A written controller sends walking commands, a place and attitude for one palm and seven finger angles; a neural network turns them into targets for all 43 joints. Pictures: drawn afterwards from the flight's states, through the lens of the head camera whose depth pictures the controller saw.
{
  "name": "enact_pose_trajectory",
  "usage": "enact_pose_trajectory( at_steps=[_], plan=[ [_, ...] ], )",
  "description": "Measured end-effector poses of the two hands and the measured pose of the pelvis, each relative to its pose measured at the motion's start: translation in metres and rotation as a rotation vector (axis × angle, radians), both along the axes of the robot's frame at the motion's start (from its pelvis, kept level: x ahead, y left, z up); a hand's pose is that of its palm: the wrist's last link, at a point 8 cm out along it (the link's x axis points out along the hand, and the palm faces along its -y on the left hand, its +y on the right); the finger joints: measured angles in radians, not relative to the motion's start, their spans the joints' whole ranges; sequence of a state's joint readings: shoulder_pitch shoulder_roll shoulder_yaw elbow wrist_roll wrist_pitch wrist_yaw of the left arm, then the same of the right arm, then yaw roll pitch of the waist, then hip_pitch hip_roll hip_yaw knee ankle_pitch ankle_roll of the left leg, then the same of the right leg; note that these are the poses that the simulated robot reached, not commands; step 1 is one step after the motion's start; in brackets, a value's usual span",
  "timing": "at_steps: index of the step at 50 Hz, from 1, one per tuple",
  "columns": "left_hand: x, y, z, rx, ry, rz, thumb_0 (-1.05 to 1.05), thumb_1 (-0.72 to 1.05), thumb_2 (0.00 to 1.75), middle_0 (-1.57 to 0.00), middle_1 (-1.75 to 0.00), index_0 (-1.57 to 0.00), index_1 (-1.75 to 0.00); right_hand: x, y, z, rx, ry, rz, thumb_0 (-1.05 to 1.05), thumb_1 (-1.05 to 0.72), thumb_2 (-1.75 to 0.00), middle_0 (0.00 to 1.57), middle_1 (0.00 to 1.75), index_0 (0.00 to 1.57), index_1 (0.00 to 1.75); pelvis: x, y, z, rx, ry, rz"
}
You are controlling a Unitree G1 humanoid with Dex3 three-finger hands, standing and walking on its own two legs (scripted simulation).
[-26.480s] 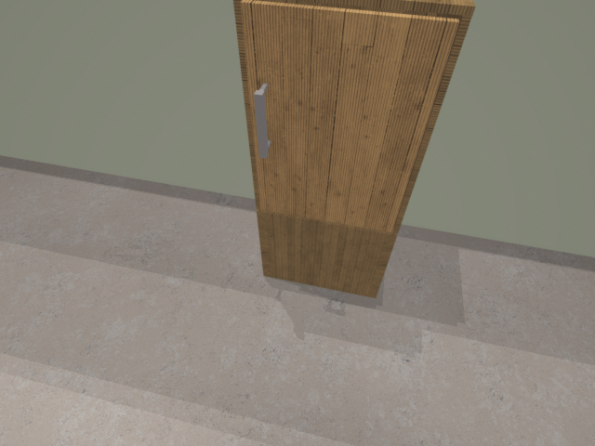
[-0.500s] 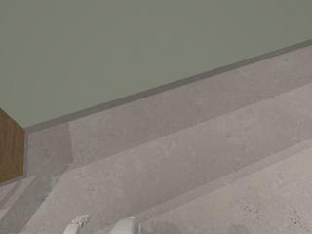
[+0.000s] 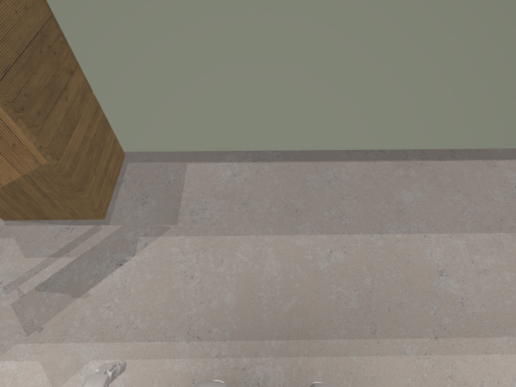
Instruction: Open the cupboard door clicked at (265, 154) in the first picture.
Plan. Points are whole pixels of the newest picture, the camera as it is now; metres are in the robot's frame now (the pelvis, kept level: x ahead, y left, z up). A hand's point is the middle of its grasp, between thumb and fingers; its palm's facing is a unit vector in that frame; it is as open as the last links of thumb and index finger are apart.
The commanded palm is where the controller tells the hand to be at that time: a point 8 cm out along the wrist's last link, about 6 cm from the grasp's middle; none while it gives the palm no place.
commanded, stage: turn to face it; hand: left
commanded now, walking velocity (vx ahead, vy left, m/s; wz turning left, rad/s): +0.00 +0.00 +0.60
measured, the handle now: out of the picture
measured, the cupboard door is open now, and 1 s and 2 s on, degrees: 45 45 45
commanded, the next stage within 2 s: take the last steps up to it in 1.20 s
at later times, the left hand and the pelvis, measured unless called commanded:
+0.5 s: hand out of the picture -0.01 +0.23 -0.18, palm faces +0.36 -0.91 -0.22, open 7.4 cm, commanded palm none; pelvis +0.00 +0.01 +0.00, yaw +19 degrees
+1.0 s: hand out of the picture -0.01 +0.17 -0.14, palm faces +0.57 -0.78 -0.26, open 7.4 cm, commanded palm none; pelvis +0.03 -0.04 +0.01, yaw +37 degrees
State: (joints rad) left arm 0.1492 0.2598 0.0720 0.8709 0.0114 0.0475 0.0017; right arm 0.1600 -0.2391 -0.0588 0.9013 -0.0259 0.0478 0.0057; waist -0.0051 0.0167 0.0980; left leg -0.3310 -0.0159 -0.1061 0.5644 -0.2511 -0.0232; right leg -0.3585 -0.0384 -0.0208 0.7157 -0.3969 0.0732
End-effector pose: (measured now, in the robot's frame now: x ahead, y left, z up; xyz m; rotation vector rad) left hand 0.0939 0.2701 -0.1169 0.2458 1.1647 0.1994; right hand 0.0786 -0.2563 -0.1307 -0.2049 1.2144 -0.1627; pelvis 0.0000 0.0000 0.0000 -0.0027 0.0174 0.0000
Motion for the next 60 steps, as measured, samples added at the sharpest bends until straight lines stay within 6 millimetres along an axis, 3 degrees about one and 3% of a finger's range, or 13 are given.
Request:
enact_pose_trajectory(
  at_steps=[4,9,13,20,23,29,35,41,47,52,60],
  plan=[
    [-0.012,-0.016,0.005,0.022,-0.037,0.034,0.0,0.91,0.9,-0.2,-0.3,-0.19,-0.3,0.013,-0.014,-0.012,0.023,0.008,0.028,0.0,-0.9,-0.9,0.2,0.3,0.2,0.3,0.0,-0.014,-0.005,0.014,-0.013,0.06],
    [-0.04,-0.034,0.008,-0.013,0.001,0.103,0.0,0.9,0.9,-0.2,-0.3,-0.2,-0.3,0.034,-0.017,0.0,0.028,0.014,0.083,0.0,-0.9,-0.9,0.2,0.3,0.2,0.3,0.003,-0.019,0.007,0.033,-0.014,0.126],
    [-0.061,-0.041,0.001,-0.057,0.026,0.16,0.0,0.9,0.9,-0.2,-0.3,-0.2,-0.3,0.055,-0.007,0.01,0.019,0.01,0.149,0.0,-0.9,-0.9,0.2,0.3,0.2,0.3,0.005,-0.018,0.011,0.042,-0.006,0.181],
    [-0.108,-0.021,-0.032,-0.114,0.073,0.301,0.0,0.9,0.9,-0.2,-0.3,-0.2,-0.3,0.1,0.033,0.012,-0.025,-0.062,0.303,0.0,-0.9,-0.9,0.2,0.3,0.2,0.3,0.004,0.002,-0.007,0.012,0.003,0.284],
    [-0.121,-0.008,-0.036,-0.105,0.107,0.349,0.01,0.9,0.9,-0.2,-0.3,-0.2,-0.3,0.105,0.047,0.017,-0.04,-0.074,0.352,0.0,-0.9,-0.9,0.2,0.3,0.2,0.3,0.003,0.005,-0.006,0.008,0.001,0.313],
    [-0.116,0.009,-0.017,-0.071,0.05,0.407,0.01,0.91,0.9,-0.2,-0.3,-0.19,-0.3,0.096,0.056,0.021,-0.046,-0.023,0.401,0.0,-0.9,-0.9,0.2,0.3,0.2,0.3,0.004,0.005,0.006,-0.011,0.001,0.378],
    [-0.101,0.007,-0.001,-0.029,-0.018,0.433,0.01,0.91,0.9,-0.2,-0.3,-0.19,-0.3,0.092,0.046,0.013,-0.024,0.038,0.428,0.0,-0.9,-0.9,0.2,0.3,0.2,0.3,0.01,-0.007,0.008,-0.014,0.002,0.439],
    [-0.092,-0.015,0.006,0.026,-0.079,0.462,0.0,0.91,0.9,-0.2,-0.3,-0.19,-0.3,0.109,0.023,-0.011,0.005,0.068,0.448,0.0,-0.9,-0.9,0.2,0.3,0.2,0.3,0.021,-0.032,-0.003,0.007,0.008,0.506],
    [-0.118,-0.051,0.012,-0.001,-0.041,0.545,0.0,0.9,0.9,-0.2,-0.3,-0.2,-0.3,0.139,0.023,-0.004,0.006,0.072,0.519,0.0,-0.9,-0.9,0.2,0.3,0.2,0.3,0.026,-0.04,0.007,0.033,-0.009,0.6],
    [-0.148,-0.075,0.003,-0.057,0.0,0.631,0.0,0.9,0.9,-0.2,-0.3,-0.2,-0.3,0.165,0.046,0.007,0.0,0.049,0.608,0.0,-0.9,-0.9,0.19,0.3,0.2,0.3,0.029,-0.039,0.011,0.047,-0.001,0.661],
    [-0.221,-0.087,-0.034,-0.141,0.105,0.792,0.0,0.9,0.9,-0.2,-0.3,-0.2,-0.3,0.195,0.118,0.011,-0.016,-0.074,0.775,0.0,-0.9,-0.9,0.19,0.3,0.19,0.3,0.018,-0.019,-0.007,0.016,0.0,0.743]
  ],
)
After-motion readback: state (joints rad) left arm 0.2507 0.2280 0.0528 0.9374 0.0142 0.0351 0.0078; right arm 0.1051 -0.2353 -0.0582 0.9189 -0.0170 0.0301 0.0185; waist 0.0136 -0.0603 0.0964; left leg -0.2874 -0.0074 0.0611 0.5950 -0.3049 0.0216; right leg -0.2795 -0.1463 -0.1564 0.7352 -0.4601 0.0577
